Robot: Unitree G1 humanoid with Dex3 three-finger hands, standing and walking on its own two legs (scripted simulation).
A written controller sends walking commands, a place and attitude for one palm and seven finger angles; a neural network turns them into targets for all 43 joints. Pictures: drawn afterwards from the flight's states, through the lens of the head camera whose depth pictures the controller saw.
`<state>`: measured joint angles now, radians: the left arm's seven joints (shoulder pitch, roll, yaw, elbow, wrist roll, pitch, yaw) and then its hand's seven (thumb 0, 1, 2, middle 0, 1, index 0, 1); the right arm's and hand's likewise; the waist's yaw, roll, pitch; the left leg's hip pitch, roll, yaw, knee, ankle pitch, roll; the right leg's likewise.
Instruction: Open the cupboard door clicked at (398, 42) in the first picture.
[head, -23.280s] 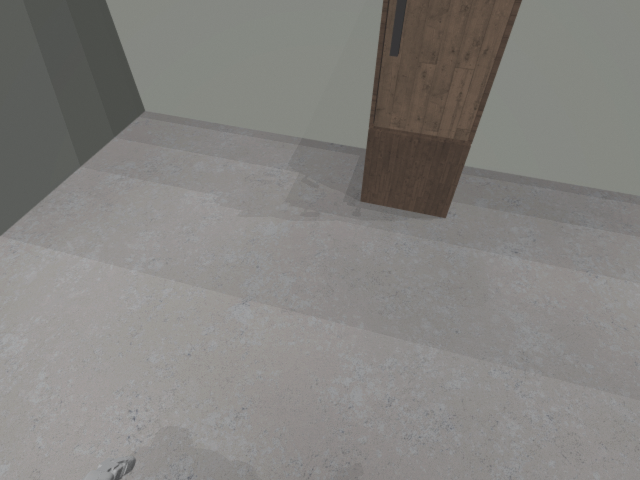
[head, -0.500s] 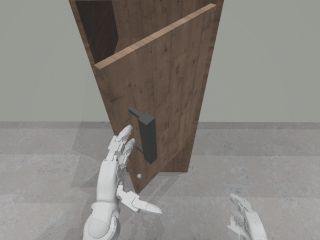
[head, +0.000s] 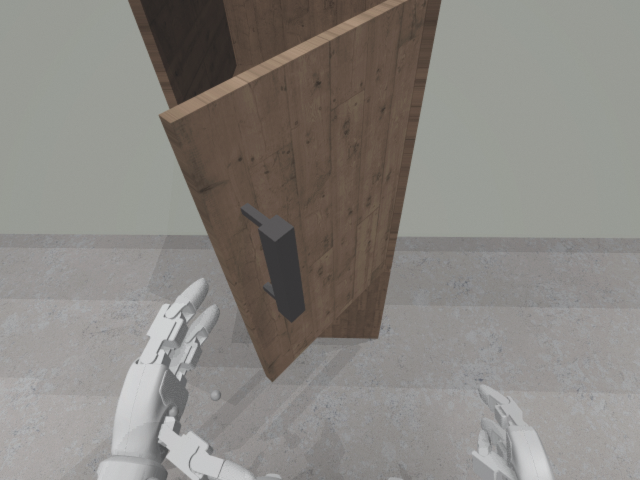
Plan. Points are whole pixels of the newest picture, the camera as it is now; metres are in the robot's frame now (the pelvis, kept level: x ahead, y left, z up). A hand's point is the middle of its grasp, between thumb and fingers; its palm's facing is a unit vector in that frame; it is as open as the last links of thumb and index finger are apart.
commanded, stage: draw the hand back to the body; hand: left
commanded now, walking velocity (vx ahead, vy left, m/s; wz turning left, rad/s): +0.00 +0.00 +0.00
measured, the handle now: (272, 265) +0.35 +0.08 +0.09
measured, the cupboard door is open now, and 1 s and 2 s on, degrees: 49 49 49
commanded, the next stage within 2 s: step back with the hand held close in 1.60 s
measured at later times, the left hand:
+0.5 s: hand (132, 385) +0.19 +0.18 +0.13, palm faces -0.01 -1.00 -0.06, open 16.2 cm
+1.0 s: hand (11, 337) +0.21 +0.26 +0.19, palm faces +0.32 -0.87 -0.38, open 11.7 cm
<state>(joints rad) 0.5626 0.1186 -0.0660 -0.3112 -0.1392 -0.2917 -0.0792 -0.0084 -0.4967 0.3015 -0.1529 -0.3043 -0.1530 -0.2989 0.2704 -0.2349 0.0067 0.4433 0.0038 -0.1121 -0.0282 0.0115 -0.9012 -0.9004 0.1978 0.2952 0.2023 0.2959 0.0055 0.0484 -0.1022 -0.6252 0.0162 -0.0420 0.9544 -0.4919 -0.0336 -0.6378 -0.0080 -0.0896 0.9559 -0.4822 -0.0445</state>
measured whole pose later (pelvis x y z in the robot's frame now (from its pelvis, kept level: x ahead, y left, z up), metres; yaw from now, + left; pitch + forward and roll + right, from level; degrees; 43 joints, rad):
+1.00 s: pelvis +0.01 +0.04 +0.05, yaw -2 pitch -2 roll -1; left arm 0.53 0.31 0.20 -0.47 -0.03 -0.06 0.13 0.00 0.22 0.61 -0.19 -0.31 -0.19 -0.30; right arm 0.25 -0.21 0.06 0.58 0.00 -0.15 -0.09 0.01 -0.90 -0.90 0.20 0.30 0.20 0.30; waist 0.05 0.06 -0.01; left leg -0.18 -0.01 0.01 0.55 -0.33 0.02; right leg -0.19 -0.02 -0.04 0.52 -0.29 0.02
